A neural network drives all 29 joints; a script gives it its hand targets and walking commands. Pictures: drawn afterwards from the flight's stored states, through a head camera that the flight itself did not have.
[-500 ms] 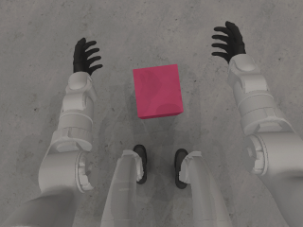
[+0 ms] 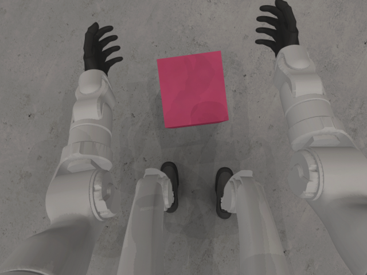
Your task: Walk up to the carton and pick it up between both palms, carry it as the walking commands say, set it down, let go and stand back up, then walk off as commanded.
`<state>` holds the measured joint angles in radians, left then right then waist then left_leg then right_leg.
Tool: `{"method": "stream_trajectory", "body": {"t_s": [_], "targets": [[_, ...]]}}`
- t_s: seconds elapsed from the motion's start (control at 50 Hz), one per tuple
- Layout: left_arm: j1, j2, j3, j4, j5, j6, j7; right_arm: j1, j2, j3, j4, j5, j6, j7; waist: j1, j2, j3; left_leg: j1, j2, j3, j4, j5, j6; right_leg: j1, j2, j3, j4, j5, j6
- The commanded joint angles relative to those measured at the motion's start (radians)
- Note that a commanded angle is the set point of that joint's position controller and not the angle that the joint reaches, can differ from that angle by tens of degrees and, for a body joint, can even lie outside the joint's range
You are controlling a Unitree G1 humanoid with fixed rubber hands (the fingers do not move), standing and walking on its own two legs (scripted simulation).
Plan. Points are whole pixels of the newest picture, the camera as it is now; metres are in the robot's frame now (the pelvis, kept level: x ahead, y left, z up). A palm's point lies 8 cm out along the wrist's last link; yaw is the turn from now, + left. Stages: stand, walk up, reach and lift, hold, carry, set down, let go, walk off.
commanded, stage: reach and lift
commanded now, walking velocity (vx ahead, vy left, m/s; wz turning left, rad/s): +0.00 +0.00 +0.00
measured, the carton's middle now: (192, 95) +0.49 +0.02 -0.47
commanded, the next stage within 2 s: none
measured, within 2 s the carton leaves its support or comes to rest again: neither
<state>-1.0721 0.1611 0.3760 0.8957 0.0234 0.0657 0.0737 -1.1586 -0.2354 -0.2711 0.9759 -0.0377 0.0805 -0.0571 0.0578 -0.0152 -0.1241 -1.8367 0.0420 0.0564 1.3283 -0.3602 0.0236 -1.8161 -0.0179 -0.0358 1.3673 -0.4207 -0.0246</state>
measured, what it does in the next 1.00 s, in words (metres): lowers itself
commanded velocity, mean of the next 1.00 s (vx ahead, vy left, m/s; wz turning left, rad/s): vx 0.00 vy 0.00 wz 0.00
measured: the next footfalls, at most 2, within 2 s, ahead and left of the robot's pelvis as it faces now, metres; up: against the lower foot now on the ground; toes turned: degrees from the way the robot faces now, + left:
none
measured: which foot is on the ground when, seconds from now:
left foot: down 0.00-1.00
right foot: down 0.00-1.00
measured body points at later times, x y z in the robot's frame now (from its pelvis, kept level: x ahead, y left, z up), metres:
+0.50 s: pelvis -0.03 +0.00 -0.13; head +0.31 +0.00 +0.16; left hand +0.50 +0.21 -0.27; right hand +0.54 -0.15 -0.27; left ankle +0.09 +0.11 -0.55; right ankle +0.07 -0.11 -0.55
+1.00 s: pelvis -0.04 +0.00 -0.22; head +0.33 +0.01 +0.03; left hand +0.50 +0.21 -0.40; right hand +0.53 -0.15 -0.40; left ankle +0.09 +0.11 -0.55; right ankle +0.07 -0.11 -0.55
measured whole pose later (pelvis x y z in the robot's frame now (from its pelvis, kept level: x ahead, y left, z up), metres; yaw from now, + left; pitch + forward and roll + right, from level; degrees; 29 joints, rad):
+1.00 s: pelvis -0.04 +0.00 -0.22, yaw +1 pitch +37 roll +1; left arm -1.46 0.36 0.06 1.18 -0.30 0.01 0.15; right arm -1.49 -0.39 0.04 1.17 0.29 0.03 -0.13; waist 0.05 0.00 0.37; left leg -2.29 0.06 0.04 2.14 -0.49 0.04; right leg -2.26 -0.05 -0.04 2.19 -0.58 -0.05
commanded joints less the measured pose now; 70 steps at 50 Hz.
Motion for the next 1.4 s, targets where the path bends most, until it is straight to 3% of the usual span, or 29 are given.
{"method": "stream_trajectory", "body": {"t_s": [0.0, 0.18, 0.32, 0.44, 0.66, 0.82, 1.0, 1.38], "targets": [[-0.212, 0.109, -0.022, -0.092, -0.022, -0.013, 0.017, -0.237, -0.098, 0.016, -0.099, 0.023, -0.014, -0.019, 0.007, -0.034, -0.940, 0.499, -0.120, -0.024, 0.054, 0.272, -0.056, 0.410, 0.116, 0.034, 0.017, 0.244, 0.044], [-0.302, 0.189, -0.108, -0.152, -0.140, 0.013, 0.069, -0.334, -0.156, 0.117, -0.195, 0.132, 0.023, -0.065, 0.016, -0.038, -1.107, 0.461, -0.116, -0.010, 0.233, 0.225, -0.053, 0.406, 0.110, 0.024, 0.193, 0.203, 0.034], [-0.361, 0.199, -0.127, -0.038, -0.173, 0.011, 0.073, -0.383, -0.162, 0.150, -0.087, 0.164, 0.022, -0.069, 0.018, -0.045, -0.933, 0.309, -0.101, -0.016, 0.324, 0.129, -0.046, 0.276, 0.094, 0.032, 0.283, 0.117, 0.025], [-0.402, 0.205, -0.143, 0.048, -0.182, -0.014, 0.071, -0.414, -0.169, 0.158, -0.010, 0.172, -0.005, -0.072, 0.011, -0.037, -0.864, 0.247, -0.094, -0.026, 0.415, 0.138, -0.041, 0.197, 0.083, 0.035, 0.373, 0.117, 0.026], [-0.491, 0.253, -0.208, 0.087, -0.239, -0.048, 0.087, -0.498, -0.208, 0.218, 0.014, 0.241, -0.042, -0.088, 0.012, -0.036, -0.887, 0.263, -0.083, -0.042, 0.568, 0.204, -0.036, 0.175, 0.069, 0.047, 0.522, 0.158, 0.028], [-0.557, 0.273, -0.259, 0.167, -0.277, -0.066, 0.079, -0.557, -0.232, 0.269, 0.091, 0.296, -0.060, -0.077, 0.012, -0.032, -0.774, 0.222, -0.071, -0.056, 0.646, 0.181, -0.039, 0.114, 0.055, 0.060, 0.601, 0.131, 0.026], [-0.611, 0.269, -0.339, 0.200, -0.354, -0.074, 0.080, -0.626, -0.275, 0.316, 0.075, 0.340, -0.072, -0.076, -0.015, -0.018, -0.850, 0.297, -0.064, -0.060, 0.710, 0.208, -0.037, 0.158, 0.049, 0.054, 0.663, 0.142, 0.025], [-0.616, 0.248, -0.302, 0.231, -0.319, -0.082, 0.079, -0.603, -0.219, 0.300, 0.136, 0.314, -0.073, -0.067, 0.008, -0.027, -0.689, 0.212, -0.073, -0.057, 0.693, 0.166, -0.038, 0.071, 0.061, 0.058, 0.652, 0.099, 0.027]]}}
